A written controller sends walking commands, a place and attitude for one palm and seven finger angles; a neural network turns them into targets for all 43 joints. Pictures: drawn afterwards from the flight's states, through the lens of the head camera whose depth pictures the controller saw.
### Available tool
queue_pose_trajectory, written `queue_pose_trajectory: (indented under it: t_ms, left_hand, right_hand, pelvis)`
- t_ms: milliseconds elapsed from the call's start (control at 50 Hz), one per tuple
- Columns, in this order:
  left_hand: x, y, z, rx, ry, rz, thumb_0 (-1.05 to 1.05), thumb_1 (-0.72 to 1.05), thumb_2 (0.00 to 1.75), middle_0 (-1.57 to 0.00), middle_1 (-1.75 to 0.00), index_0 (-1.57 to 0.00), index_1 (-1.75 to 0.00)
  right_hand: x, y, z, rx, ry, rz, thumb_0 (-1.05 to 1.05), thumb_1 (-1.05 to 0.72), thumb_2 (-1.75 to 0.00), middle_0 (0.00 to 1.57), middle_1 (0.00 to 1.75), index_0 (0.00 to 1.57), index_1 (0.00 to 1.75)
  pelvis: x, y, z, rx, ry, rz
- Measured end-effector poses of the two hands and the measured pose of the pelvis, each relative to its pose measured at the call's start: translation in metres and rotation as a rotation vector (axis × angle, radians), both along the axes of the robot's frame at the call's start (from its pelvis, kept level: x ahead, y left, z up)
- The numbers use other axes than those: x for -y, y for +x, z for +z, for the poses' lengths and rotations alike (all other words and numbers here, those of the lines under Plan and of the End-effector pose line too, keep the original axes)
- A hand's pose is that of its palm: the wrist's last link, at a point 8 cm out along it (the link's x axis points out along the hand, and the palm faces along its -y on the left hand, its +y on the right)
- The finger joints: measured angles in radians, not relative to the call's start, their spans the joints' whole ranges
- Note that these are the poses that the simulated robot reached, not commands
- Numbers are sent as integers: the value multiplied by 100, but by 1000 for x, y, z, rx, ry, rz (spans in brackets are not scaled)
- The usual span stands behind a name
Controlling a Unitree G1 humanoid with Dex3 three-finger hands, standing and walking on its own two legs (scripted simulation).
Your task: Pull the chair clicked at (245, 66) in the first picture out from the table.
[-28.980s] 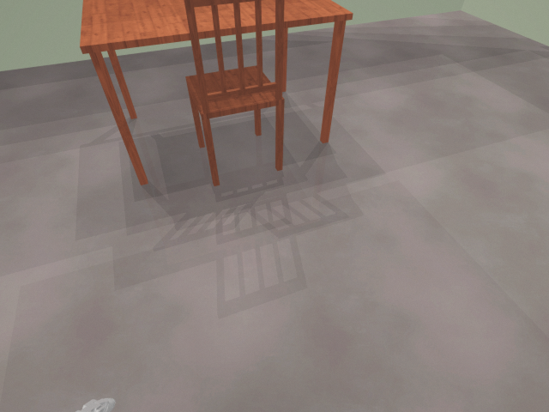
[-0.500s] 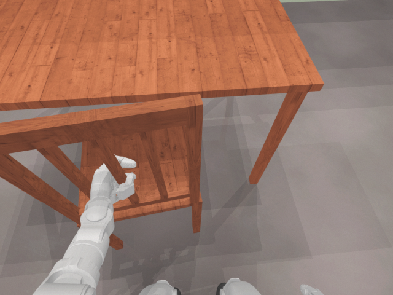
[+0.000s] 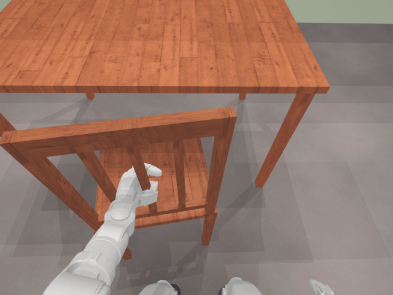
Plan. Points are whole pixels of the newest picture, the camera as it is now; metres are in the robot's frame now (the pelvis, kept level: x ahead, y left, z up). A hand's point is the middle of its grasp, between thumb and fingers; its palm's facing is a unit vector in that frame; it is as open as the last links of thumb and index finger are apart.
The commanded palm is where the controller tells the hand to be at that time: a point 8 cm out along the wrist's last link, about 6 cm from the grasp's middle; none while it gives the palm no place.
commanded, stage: step backward, pulling the chair out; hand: left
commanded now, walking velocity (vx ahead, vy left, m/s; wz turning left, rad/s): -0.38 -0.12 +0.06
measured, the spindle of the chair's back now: (145, 183) +0.36 +0.14 -0.06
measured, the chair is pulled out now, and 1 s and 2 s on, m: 0.19 0.35 0.60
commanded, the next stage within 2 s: stop walking, hand still on the chair in 1.62 s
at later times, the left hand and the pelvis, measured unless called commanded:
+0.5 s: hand (147, 218) +0.28 +0.12 -0.06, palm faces +0.00 -0.99 -0.17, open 5.2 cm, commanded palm +0.26 +0.17 -0.05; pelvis -0.08 +0.00 +0.00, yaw +3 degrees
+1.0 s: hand (136, 268) +0.18 +0.13 -0.06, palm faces -0.01 -0.98 -0.17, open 5.2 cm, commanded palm +0.18 +0.18 -0.06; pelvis -0.16 +0.00 +0.00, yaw +1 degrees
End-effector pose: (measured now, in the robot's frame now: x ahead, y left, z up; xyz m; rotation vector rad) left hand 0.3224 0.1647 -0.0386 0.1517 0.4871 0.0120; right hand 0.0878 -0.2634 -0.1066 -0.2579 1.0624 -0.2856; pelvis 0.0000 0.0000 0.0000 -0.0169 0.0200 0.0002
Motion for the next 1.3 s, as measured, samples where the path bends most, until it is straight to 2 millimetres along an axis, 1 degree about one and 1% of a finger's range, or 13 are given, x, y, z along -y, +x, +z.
queue_pose_trajectory:
  t_ms: [100, 180, 300, 380, 460, 580, 680, 740, 840, 920, 1060, 1160, 1300]
  left_hand:
    - [-4, -11, 0, 17, 19, 21, 4, 69, 81, -32, -119, -50, -144]
    - [-3, -22, 0, 15, 31, 54, 4, 68, 83, -34, -118, -50, -144]
    - [1, -42, 0, 13, 41, 93, 4, 68, 84, -36, -118, -50, -144]
    - [1, -53, 1, -7, 29, 90, 5, 69, 82, -34, -118, -50, -144]
    - [-3, -59, 1, 3, 23, 45, 4, 69, 82, -32, -121, -50, -144]
    - [-9, -74, 0, 7, 20, 9, 4, 70, 81, -30, -123, -50, -144]
    - [-9, -91, 0, 19, 34, 29, 4, 68, 82, -33, -123, -50, -144]
    - [-7, -102, 0, 19, 39, 45, 4, 68, 83, -34, -123, -50, -144]
    - [-7, -123, 1, 13, 33, 39, 4, 69, 82, -33, -123, -50, -144]
    - [-11, -141, 0, 21, 30, 6, 3, 69, 81, -32, -125, -50, -144]
    - [-16, -172, 0, 26, 32, 23, 4, 69, 82, -33, -126, -50, -144]
    - [-14, -188, 0, 20, 46, 50, 4, 68, 82, -36, -125, -50, -144]
    - [-13, -215, 1, 12, 36, 24, 4, 69, 80, -33, -125, -50, -144]
  right_hand:
    - [-23, -7, -12, 22, 83, 38, 1, -90, -90, 20, 30, 20, 30]
    - [-25, -21, -21, 26, 125, 45, 1, -90, -90, 20, 30, 20, 30]
    - [2, -53, -25, -13, 98, 5, 1, -90, -90, 20, 30, 21, 31]
    - [23, -72, -17, -59, 27, 1, 1, -90, -90, 20, 30, 20, 30]
    - [32, -84, -9, -75, -54, 15, 1, -90, -90, 20, 30, 20, 30]
    - [13, -97, -2, -50, -34, 16, 1, -90, -90, 20, 30, 20, 30]
    - [-9, -105, -15, -27, 69, 22, 1, -90, -90, 20, 30, 20, 30]
    - [-14, -113, -22, -23, 102, 16, 1, -90, -90, 20, 30, 20, 30]
    - [-12, -134, -24, -26, 71, 18, 1, -90, -90, 20, 30, 20, 30]
    - [-10, -156, -15, -26, 24, 15, 1, -90, -90, 20, 30, 20, 30]
    - [-12, -184, -16, -48, 50, 34, 1, -90, -90, 20, 30, 20, 30]
    - [-5, -204, -18, -40, 65, 16, 1, -90, -90, 20, 30, 20, 30]
    - [8, -236, -8, -27, -14, -12, 1, -90, -90, 20, 30, 20, 30]
  pelvis:
    - [10, -14, -5, 5, -5, -27]
    - [20, -32, -6, 16, -22, -25]
    - [27, -49, -6, 10, 6, -12]
    - [19, -56, 0, -12, 34, 11]
    - [5, -68, -3, -35, 26, 51]
    - [1, -92, -2, -3, 34, 17]
    - [12, -103, -5, -1, 10, -4]
    - [15, -115, -6, -4, 9, 7]
    - [4, -138, -7, -8, 11, 28]
    - [-4, -154, -6, 8, 26, 12]
    - [6, -173, -6, -5, -7, 0]
    - [14, -201, -2, 10, -27, -9]
    - [-3, -231, -3, -10, -6, 14]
